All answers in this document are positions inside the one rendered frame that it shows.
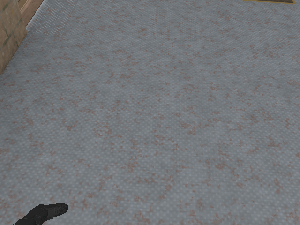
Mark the robot left hand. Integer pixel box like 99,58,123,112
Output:
13,203,68,225

